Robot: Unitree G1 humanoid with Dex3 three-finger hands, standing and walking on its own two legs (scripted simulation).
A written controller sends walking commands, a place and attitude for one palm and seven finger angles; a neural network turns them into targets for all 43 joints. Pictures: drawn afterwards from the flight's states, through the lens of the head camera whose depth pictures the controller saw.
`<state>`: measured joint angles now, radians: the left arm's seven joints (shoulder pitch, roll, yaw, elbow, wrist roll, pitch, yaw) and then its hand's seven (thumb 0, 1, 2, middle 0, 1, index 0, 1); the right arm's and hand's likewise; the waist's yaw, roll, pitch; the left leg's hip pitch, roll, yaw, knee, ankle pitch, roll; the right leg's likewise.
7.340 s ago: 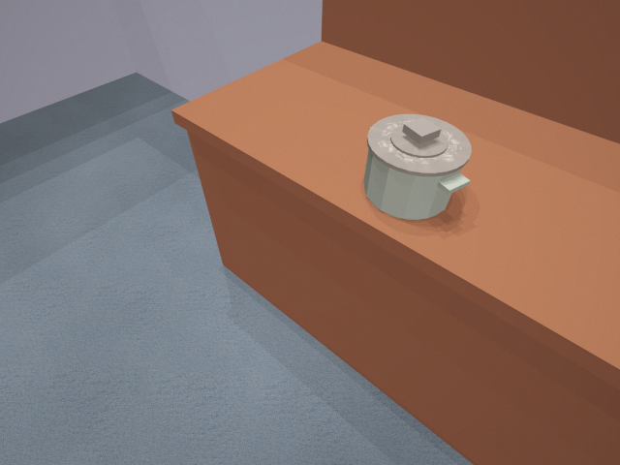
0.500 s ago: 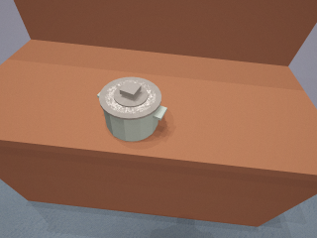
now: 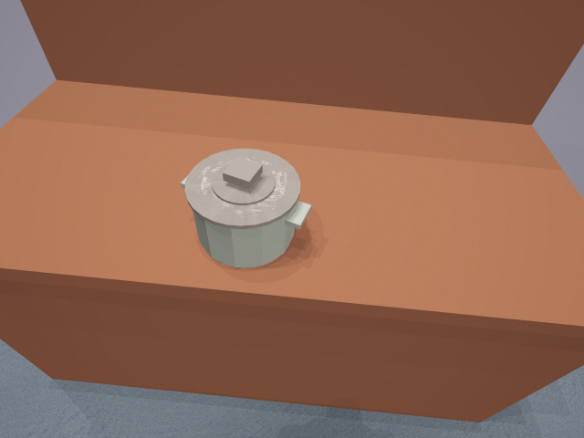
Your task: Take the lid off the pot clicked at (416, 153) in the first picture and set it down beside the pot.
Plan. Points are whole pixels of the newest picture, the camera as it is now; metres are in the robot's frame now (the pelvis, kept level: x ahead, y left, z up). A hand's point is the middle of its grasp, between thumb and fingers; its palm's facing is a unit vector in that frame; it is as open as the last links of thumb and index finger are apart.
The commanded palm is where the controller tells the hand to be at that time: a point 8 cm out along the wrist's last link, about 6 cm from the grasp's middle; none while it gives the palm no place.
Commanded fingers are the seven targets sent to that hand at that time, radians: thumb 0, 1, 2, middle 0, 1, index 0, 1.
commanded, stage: look again from close up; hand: left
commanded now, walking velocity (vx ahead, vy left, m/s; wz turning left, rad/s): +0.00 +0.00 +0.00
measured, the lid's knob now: (243, 172) +0.49 +0.12 +0.09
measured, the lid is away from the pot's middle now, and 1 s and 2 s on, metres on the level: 0.00 0.00 0.00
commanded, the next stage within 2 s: lift the closed hand beside the body in 0.34 s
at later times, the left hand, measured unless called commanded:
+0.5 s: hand out of the picture -0.02 +0.15 -0.17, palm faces +0.05 -0.99 -0.15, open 7.3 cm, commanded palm +0.08 +0.20 -0.06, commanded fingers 0.00 0.90 0.90 -0.38 -0.49 -0.38 -0.49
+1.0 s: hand out of the picture +0.08 +0.18 -0.03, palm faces +0.32 -0.91 -0.26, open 3.2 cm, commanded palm +0.04 +0.22 +0.00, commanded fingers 0.00 0.90 0.90 -1.30 -1.50 -1.30 -1.50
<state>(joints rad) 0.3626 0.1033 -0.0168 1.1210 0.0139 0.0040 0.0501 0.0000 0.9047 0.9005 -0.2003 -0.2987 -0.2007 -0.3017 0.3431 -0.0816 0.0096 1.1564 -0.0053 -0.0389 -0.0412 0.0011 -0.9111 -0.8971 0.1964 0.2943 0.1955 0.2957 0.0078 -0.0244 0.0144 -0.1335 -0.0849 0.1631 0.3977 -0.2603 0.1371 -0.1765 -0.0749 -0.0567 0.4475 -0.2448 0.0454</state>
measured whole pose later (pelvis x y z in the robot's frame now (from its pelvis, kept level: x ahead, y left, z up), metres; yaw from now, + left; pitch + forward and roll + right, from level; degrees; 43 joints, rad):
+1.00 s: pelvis -0.02 -0.05 +0.00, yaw +8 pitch -1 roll -2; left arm 0.61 0.24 0.06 -0.03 -0.02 -0.02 0.07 0.01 0.90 0.90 -1.05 -1.23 -1.05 -1.23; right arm 0.16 -0.24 -0.01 0.45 0.02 -0.13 -0.03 0.01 -0.91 -0.90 0.20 0.29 0.21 0.32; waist 0.04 -0.01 -0.02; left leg -0.27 -0.05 0.02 0.55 -0.28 0.07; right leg -0.22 0.03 -0.08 0.49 -0.27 -0.03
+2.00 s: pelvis +0.01 -0.06 +0.01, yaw +7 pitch -3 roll -1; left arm 0.60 0.30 0.19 -0.34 -0.02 -0.08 0.07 0.01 0.89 0.90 -1.30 -1.50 -1.30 -1.50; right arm 0.15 -0.21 0.00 0.60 0.01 -0.10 -0.04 0.01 -0.91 -0.90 0.20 0.29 0.20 0.30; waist 0.07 0.06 0.03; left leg -0.11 -0.04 0.02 0.41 -0.25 0.06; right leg -0.07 0.04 -0.06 0.37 -0.24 -0.04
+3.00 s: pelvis -0.04 -0.03 +0.00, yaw +8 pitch -1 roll -2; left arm -0.04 0.69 0.07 -0.19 0.72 0.00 -0.35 0.00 -0.19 1.35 -0.88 -0.17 -0.88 -0.17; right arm 0.13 -0.27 0.01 0.56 0.05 0.13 0.05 0.01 -0.91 -0.90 0.20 0.29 0.20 0.30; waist 0.06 0.12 0.05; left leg -0.23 -0.09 0.02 0.42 -0.17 0.11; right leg -0.20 -0.01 -0.07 0.39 -0.18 0.01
